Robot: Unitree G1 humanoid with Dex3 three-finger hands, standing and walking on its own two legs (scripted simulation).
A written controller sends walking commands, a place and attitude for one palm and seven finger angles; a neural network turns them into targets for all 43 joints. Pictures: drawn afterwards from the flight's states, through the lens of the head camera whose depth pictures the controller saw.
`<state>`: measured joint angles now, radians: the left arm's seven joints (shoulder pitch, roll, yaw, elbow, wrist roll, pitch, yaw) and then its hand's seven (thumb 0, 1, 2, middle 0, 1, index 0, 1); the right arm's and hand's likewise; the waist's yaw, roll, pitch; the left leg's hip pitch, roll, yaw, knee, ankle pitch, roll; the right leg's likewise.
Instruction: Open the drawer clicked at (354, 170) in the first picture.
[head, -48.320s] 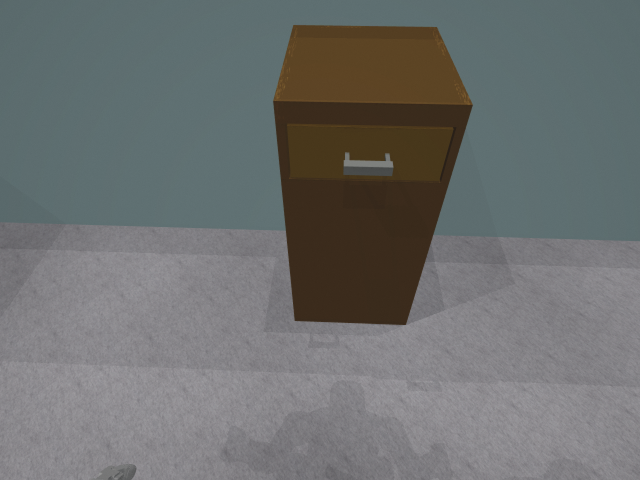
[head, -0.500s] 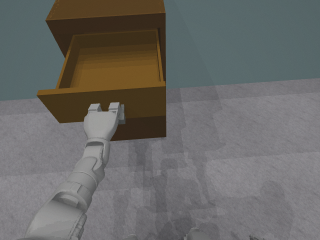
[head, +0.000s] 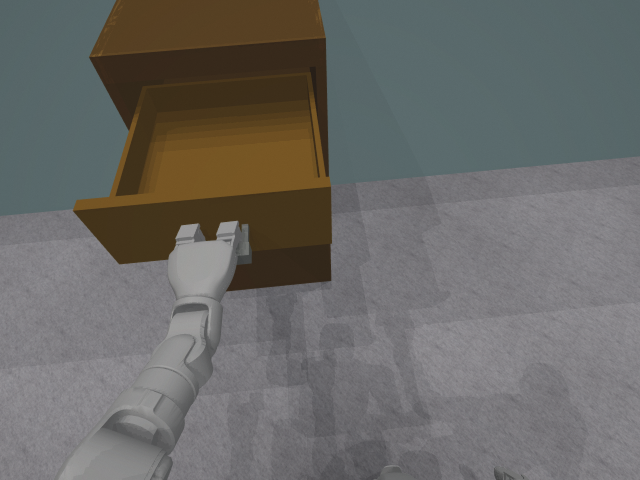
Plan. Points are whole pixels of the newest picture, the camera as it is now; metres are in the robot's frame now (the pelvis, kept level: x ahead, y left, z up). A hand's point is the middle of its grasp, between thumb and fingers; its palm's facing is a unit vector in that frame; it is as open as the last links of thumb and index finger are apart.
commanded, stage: pull the drawer open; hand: left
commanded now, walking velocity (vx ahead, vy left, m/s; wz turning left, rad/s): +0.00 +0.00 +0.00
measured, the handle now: (214, 244) +0.44 +0.17 +0.00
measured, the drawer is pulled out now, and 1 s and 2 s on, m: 0.30 0.30 0.30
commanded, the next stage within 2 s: relax the arm and regain balance in 0.90 s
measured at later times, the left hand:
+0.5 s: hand (216, 270) +0.41 +0.17 -0.02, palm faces -0.02 -0.01 -1.00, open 5.9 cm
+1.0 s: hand (215, 286) +0.38 +0.16 -0.02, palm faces +0.00 -0.05 -1.00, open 5.9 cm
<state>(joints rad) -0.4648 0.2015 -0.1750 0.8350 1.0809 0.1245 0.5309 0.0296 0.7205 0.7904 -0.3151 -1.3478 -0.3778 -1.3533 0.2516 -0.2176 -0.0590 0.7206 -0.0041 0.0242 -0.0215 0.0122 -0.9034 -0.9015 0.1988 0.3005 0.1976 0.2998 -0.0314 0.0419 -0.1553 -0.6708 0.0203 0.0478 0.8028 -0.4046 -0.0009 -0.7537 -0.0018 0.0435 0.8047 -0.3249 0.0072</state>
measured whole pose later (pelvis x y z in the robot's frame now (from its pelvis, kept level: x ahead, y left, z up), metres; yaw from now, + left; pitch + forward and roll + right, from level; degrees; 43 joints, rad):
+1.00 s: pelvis +0.01 -0.01 +0.00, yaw +0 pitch +15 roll +1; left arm -0.35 0.23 -0.14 0.71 1.10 0.12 0.51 0.02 0.71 0.78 -0.28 -1.35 -0.35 -1.32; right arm 0.28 -0.24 -0.09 0.73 0.00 0.06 -0.01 0.01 -0.90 -0.90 0.20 0.30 0.20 0.30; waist -0.05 0.04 -0.15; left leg -0.63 0.03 0.04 0.79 -0.42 -0.01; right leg -0.72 0.01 0.04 0.80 -0.34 0.00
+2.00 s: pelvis +0.02 -0.03 +0.04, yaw -12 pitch -3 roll +2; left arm -0.18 0.61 -0.23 0.79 0.28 0.00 0.05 0.00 -0.48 0.30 -0.12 -0.70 -0.43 -0.56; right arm 0.20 -0.40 0.00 1.12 0.00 0.00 -0.01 0.01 -0.90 -0.90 0.20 0.30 0.20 0.30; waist -0.16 0.05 0.06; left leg -0.02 0.03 -0.13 0.36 -0.24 -0.04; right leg -0.18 0.11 0.21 0.45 -0.20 -0.04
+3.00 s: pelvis +0.00 -0.01 +0.04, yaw -13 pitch -5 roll +1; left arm -0.20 0.62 -0.23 0.76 0.28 0.03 0.05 0.00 -0.48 0.30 -0.08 -0.68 -0.39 -0.49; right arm 0.23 -0.39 0.00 1.14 0.00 -0.01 0.00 0.01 -0.90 -0.90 0.20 0.30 0.20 0.30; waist -0.18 0.02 0.08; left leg -0.04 0.01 -0.13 0.37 -0.26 -0.05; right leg -0.20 0.10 0.23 0.46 -0.17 -0.01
